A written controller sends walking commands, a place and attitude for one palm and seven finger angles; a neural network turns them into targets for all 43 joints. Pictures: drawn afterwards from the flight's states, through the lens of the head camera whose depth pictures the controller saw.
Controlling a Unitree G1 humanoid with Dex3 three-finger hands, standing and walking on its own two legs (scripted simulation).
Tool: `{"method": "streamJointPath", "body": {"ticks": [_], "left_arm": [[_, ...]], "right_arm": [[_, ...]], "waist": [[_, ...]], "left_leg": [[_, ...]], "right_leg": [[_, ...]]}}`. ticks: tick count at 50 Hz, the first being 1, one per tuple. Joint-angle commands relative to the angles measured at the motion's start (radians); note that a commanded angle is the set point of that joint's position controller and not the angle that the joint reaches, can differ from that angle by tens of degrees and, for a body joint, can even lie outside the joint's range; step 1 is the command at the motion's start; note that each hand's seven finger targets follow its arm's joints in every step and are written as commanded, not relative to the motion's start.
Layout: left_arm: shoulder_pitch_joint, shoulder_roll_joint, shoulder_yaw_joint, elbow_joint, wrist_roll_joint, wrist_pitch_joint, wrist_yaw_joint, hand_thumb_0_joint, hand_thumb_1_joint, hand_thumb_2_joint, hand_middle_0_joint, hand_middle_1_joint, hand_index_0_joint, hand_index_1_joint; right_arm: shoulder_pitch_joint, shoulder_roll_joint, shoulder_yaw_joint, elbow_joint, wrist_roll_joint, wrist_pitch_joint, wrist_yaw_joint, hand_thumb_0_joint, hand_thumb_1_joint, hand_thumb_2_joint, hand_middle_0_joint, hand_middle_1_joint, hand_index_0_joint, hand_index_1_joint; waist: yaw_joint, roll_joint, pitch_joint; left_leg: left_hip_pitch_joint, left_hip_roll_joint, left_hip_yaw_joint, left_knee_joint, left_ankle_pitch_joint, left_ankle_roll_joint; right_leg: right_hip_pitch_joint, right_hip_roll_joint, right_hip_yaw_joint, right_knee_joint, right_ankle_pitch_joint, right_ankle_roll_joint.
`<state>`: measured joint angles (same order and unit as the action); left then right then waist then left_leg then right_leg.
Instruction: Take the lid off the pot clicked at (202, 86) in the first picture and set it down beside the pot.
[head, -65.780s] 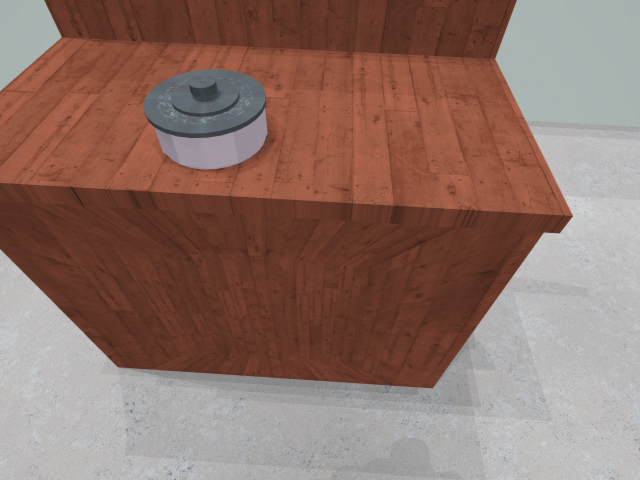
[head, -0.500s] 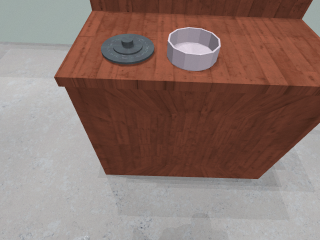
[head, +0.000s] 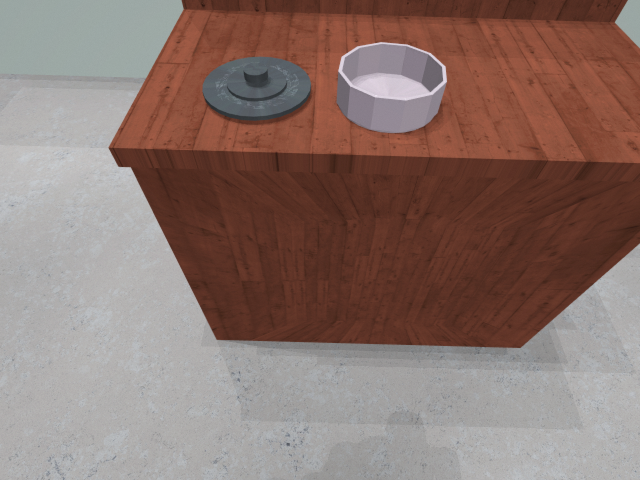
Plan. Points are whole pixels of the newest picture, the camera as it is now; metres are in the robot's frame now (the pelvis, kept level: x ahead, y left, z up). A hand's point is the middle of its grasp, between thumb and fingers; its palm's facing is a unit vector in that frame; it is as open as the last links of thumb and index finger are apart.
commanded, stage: let the arm hang, fingers relaxed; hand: left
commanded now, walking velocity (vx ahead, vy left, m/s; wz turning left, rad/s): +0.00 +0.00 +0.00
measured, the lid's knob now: (255, 72) +0.73 +0.14 +0.10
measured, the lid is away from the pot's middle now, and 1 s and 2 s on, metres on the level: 0.24 0.24 0.24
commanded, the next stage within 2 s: look to check the result in 0.72 s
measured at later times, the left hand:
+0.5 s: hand out of the picture +0.01 +0.17 -0.17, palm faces +0.00 -0.98 -0.21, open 7.3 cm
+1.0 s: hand out of the picture -0.04 +0.16 -0.17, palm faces +0.00 -0.98 -0.21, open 7.3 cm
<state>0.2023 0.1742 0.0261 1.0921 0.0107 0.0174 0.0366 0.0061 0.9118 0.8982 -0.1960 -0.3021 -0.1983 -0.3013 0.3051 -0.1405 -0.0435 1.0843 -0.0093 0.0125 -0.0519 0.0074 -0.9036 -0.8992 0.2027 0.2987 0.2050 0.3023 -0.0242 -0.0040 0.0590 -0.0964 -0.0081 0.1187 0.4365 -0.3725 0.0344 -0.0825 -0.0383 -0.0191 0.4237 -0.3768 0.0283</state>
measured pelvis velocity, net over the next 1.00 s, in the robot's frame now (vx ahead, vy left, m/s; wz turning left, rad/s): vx -0.07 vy -0.02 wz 0.01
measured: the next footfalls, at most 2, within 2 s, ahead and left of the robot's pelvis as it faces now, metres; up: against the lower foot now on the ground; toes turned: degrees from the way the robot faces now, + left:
none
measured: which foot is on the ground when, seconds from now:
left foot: down 0.00-1.00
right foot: down 0.00-1.00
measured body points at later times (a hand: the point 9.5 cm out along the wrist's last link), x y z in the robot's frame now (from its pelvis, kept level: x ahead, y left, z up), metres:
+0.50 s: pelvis -0.04 -0.01 +0.01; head -0.01 -0.01 +0.46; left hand +0.01 +0.22 -0.15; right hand -0.04 -0.24 -0.15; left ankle -0.09 +0.08 -0.74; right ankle -0.09 -0.14 -0.74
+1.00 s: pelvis -0.07 -0.02 +0.01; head -0.04 -0.02 +0.46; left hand -0.04 +0.21 -0.15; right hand -0.08 -0.24 -0.15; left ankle -0.09 +0.08 -0.74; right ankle -0.09 -0.14 -0.74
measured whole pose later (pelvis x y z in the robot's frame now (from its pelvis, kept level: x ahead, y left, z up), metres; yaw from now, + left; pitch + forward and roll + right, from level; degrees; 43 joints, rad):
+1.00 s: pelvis -0.07 -0.02 +0.01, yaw +1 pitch +0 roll +0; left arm 0.20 0.16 0.01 1.13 0.01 0.01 0.03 0.01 0.92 0.90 -0.20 -0.30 -0.20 -0.30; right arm 0.27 -0.15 -0.04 1.10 -0.01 0.01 -0.04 0.01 -0.90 -0.90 0.20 0.30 0.20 0.30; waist -0.03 0.01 0.07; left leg -0.15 0.02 0.10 0.40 -0.25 0.02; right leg -0.13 -0.01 -0.04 0.38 -0.25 0.00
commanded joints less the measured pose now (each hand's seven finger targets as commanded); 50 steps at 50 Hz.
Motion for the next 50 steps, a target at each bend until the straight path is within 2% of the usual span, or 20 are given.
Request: {"method": "streamJointPath", "body": {"ticks": [1, 3, 6, 7, 9, 12, 14, 18, 25, 26, 33, 36, 41, 46, 50], "left_arm": [[0.060, 0.122, 0.022, -0.028, -0.002, -0.025, 0.016, 0.000, 0.900, 0.900, -0.200, -0.300, -0.200, -0.300], [0.061, 0.112, 0.024, -0.028, -0.006, -0.025, 0.020, 0.000, 0.900, 0.900, -0.200, -0.300, -0.200, -0.300], [0.050, 0.108, 0.024, -0.035, -0.001, -0.024, 0.020, 0.000, 0.900, 0.900, -0.200, -0.300, -0.200, -0.300], [0.039, 0.104, 0.023, -0.037, -0.002, -0.022, 0.019, 0.000, 0.900, 0.900, -0.200, -0.300, -0.200, -0.300], [0.029, 0.098, 0.021, -0.038, 0.000, -0.021, 0.015, 0.000, 0.900, 0.900, -0.200, -0.300, -0.200, -0.300], [0.032, 0.105, 0.022, -0.036, 0.000, -0.022, 0.014, 0.000, 0.900, 0.900, -0.200, -0.300, -0.200, -0.300], [0.036, 0.101, 0.021, -0.035, -0.002, -0.024, 0.014, 0.000, 0.900, 0.900, -0.200, -0.300, -0.200, -0.300], [0.020, 0.103, 0.018, -0.032, -0.001, -0.023, 0.012, 0.000, 0.900, 0.900, -0.200, -0.300, -0.200, -0.300], [0.010, 0.103, 0.012, -0.020, -0.002, -0.026, 0.006, 0.000, 0.900, 0.900, -0.200, -0.300, -0.200, -0.300], [0.010, 0.111, 0.011, -0.021, 0.000, -0.026, 0.006, 0.000, 0.900, 0.900, -0.200, -0.300, -0.200, -0.300], [0.011, 0.104, 0.007, -0.008, -0.002, -0.028, 0.003, 0.000, 0.900, 0.900, -0.200, -0.300, -0.200, -0.300], [0.015, 0.105, 0.006, -0.003, -0.001, -0.028, 0.004, 0.000, 0.900, 0.900, -0.200, -0.300, -0.200, -0.300], [0.018, 0.103, 0.005, 0.002, -0.001, -0.027, 0.004, 0.000, 0.900, 0.900, -0.200, -0.300, -0.200, -0.300], [0.021, 0.102, 0.006, 0.004, -0.001, -0.030, 0.004, 0.000, 0.900, 0.900, -0.200, -0.300, -0.200, -0.300], [0.020, 0.097, 0.006, 0.007, -0.001, -0.030, 0.004, 0.000, 0.900, 0.900, -0.200, -0.300, -0.200, -0.300]], "right_arm": [[0.117, -0.115, -0.024, -0.023, 0.003, -0.013, -0.004, 0.000, -0.900, -0.900, 0.200, 0.300, 0.200, 0.300], [0.107, -0.127, -0.029, -0.029, 0.001, -0.011, -0.010, 0.000, -0.900, -0.900, 0.200, 0.300, 0.200, 0.300], [0.093, -0.122, -0.030, -0.032, 0.002, -0.006, -0.007, 0.000, -0.900, -0.900, 0.200, 0.300, 0.200, 0.300], [0.087, -0.117, -0.029, -0.031, 0.000, -0.004, -0.005, 0.000, -0.900, -0.900, 0.200, 0.300, 0.200, 0.300], [0.082, -0.112, -0.024, -0.026, -0.004, -0.005, -0.002, 0.000, -0.900, -0.900, 0.200, 0.300, 0.200, 0.300], [0.076, -0.112, -0.024, -0.026, -0.004, -0.009, -0.001, 0.000, -0.900, -0.900, 0.200, 0.300, 0.200, 0.300], [0.071, -0.122, -0.026, -0.029, -0.003, -0.009, -0.004, 0.000, -0.900, -0.900, 0.200, 0.300, 0.200, 0.300], [0.052, -0.117, -0.023, -0.029, -0.003, -0.006, 0.001, 0.000, -0.900, -0.900, 0.200, 0.300, 0.200, 0.300], [0.037, -0.120, -0.017, -0.022, -0.005, -0.008, 0.007, 0.000, -0.900, -0.900, 0.200, 0.300, 0.200, 0.300], [0.041, -0.121, -0.016, -0.021, -0.002, -0.007, 0.008, 0.000, -0.900, -0.900, 0.200, 0.300, 0.200, 0.300], [0.042, -0.119, -0.011, -0.011, -0.005, -0.009, 0.010, 0.000, -0.900, -0.900, 0.200, 0.300, 0.200, 0.300], [0.046, -0.121, -0.010, -0.010, -0.003, -0.007, 0.010, 0.000, -0.900, -0.900, 0.200, 0.300, 0.200, 0.300], [0.050, -0.120, -0.009, -0.008, -0.003, -0.008, 0.010, 0.000, -0.900, -0.900, 0.200, 0.300, 0.200, 0.300], [0.048, -0.122, -0.011, -0.011, -0.003, -0.008, 0.010, 0.000, -0.900, -0.900, 0.200, 0.300, 0.200, 0.300], [0.041, -0.117, -0.010, -0.007, -0.006, -0.009, 0.010, 0.000, -0.900, -0.900, 0.200, 0.300, 0.200, 0.300]], "waist": [[-0.012, 0.029, -0.081], [-0.010, -0.010, -0.125], [-0.010, -0.024, -0.080], [-0.012, -0.012, -0.054], [-0.011, 0.009, -0.018], [-0.010, 0.039, -0.031], [-0.009, 0.013, -0.061], [-0.008, 0.003, -0.019], [-0.004, 0.008, -0.002], [-0.006, -0.008, -0.001], [-0.005, 0.014, -0.005], [-0.005, -0.007, -0.005], [-0.004, 0.018, -0.006], [-0.006, -0.013, -0.025], [-0.005, -0.002, -0.020]], "left_leg": [[0.081, 0.130, -0.094, 0.011, 0.726, 0.007], [0.110, 0.139, -0.092, 0.030, 0.758, 0.005], [0.077, 0.137, -0.095, 0.014, 0.642, 0.002], [0.062, 0.140, -0.098, -0.007, 0.580, 0.002], [0.045, 0.139, -0.108, -0.031, 0.542, 0.005], [0.069, 0.141, -0.104, -0.023, 0.633, 0.008], [0.081, 0.143, -0.102, -0.013, 0.653, 0.006], [0.044, 0.141, -0.107, -0.049, 0.507, 0.003], [0.020, 0.138, -0.117, -0.087, 0.398, 0.003], [0.016, 0.137, -0.122, -0.090, 0.371, 0.002], [0.002, 0.138, -0.127, -0.104, 0.345, 0.001], [-0.002, 0.138, -0.132, -0.102, 0.328, -0.001], [-0.011, 0.140, -0.134, -0.104, 0.325, -0.001], [-0.007, 0.140, -0.135, -0.089, 0.343, -0.001], [-0.015, 0.140, -0.133, -0.090, 0.341, -0.002]], "right_leg": [[0.001, -0.089, 0.036, 0.031, 0.713, -0.054], [0.008, -0.085, 0.026, 0.046, 0.744, -0.052], [-0.014, -0.083, 0.038, 0.022, 0.673, -0.056], [-0.028, -0.083, 0.045, 0.006, 0.612, -0.057], [-0.046, -0.077, 0.045, -0.013, 0.537, -0.052], [-0.047, -0.074, 0.038, -0.003, 0.562, -0.048], [-0.030, -0.074, 0.038, -0.004, 0.588, -0.048], [-0.045, -0.077, 0.054, -0.041, 0.503, -0.047], [-0.055, -0.074, 0.067, -0.084, 0.402, -0.042], [-0.059, -0.072, 0.068, -0.091, 0.373, -0.041], [-0.066, -0.069, 0.072, -0.101, 0.334, -0.041], [-0.074, -0.068, 0.072, -0.107, 0.316, -0.041], [-0.081, -0.066, 0.069, -0.103, 0.301, -0.041], [-0.082, -0.069, 0.072, -0.095, 0.331, -0.042], [-0.087, -0.070, 0.074, -0.091, 0.336, -0.043]]}}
